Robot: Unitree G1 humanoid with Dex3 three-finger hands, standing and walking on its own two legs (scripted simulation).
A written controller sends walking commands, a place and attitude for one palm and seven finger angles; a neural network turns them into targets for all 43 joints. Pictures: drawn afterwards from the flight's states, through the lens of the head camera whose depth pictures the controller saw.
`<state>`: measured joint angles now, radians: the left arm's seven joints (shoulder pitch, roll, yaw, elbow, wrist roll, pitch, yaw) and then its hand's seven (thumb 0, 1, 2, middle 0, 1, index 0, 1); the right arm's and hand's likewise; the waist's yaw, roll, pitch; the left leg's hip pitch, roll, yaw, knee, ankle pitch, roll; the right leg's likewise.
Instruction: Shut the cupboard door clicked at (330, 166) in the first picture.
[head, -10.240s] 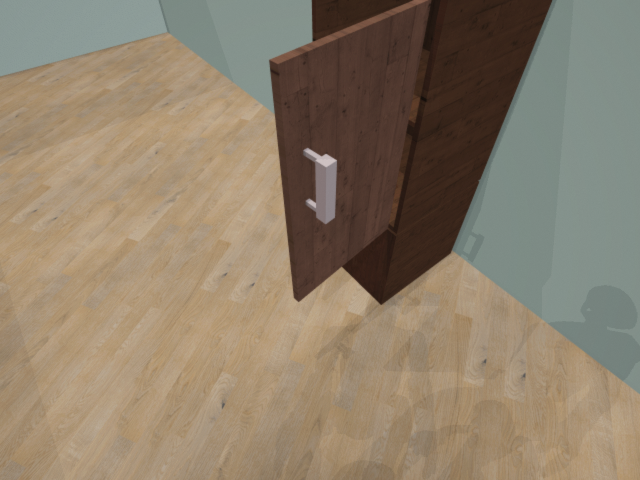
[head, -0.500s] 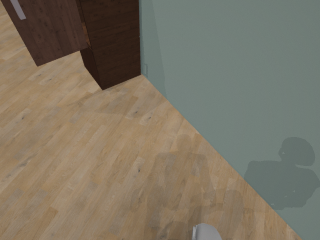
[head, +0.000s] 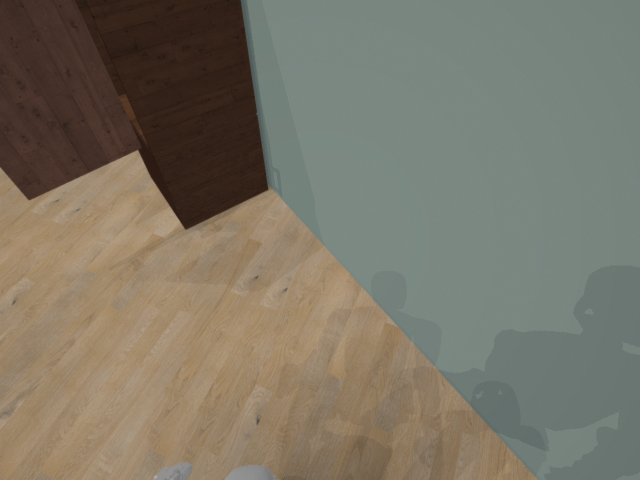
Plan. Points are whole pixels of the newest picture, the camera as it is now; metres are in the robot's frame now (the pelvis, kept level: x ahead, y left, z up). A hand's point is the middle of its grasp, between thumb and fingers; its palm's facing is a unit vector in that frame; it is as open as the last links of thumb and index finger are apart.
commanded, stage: walk to a spot facing it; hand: left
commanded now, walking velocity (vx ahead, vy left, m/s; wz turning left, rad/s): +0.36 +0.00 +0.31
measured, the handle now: out of the picture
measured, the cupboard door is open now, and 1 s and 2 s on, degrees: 97 97 97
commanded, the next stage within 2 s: turn to face it in 0.68 s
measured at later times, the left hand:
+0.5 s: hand out of the picture +0.09 +0.18 -0.18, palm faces +0.26 -0.96 -0.09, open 7.4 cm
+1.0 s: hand (196, 263) +0.52 +0.26 -0.17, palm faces +0.12 -0.98 -0.19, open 7.4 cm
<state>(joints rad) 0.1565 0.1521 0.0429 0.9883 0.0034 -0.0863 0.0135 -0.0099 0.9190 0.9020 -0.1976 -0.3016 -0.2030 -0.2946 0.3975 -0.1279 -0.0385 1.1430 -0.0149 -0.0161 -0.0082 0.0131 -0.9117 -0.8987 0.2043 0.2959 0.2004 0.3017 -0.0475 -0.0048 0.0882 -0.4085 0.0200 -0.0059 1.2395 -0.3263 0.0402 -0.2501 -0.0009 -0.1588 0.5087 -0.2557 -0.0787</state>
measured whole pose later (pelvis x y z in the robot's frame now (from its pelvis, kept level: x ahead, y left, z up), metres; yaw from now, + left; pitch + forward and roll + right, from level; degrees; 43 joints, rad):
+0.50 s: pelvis +0.22 +0.07 -0.01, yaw +9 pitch +0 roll +0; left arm 0.44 0.11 0.01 1.19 0.01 -0.04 0.00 0.00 0.91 0.90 -0.20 -0.30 -0.20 -0.29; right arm 0.08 -0.15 -0.03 0.99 -0.02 -0.07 0.00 0.01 -0.91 -0.90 0.20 0.30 0.20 0.30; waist 0.05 -0.04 0.08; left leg -0.36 -0.03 0.13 0.62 -0.26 0.11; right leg -0.25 -0.09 -0.11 1.19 -0.45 0.00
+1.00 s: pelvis +0.41 +0.07 -0.01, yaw +11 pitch +0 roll +0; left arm 0.07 0.18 0.02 0.98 0.02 -0.06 0.00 0.00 0.91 0.90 -0.19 -0.30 -0.20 -0.29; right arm 0.46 -0.10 0.00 1.17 0.00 -0.02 -0.02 0.01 -0.91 -0.90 0.20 0.30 0.20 0.30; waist -0.06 0.00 0.10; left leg -0.14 -0.02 0.06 0.75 -0.49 0.02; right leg -0.38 -0.04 -0.12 0.60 -0.20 -0.04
